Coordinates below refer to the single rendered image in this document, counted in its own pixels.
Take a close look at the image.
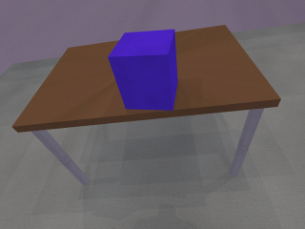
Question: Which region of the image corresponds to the table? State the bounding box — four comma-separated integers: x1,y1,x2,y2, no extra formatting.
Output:
11,25,281,186

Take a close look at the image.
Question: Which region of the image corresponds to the carton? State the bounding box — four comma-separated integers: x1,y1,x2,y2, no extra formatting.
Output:
108,29,178,111

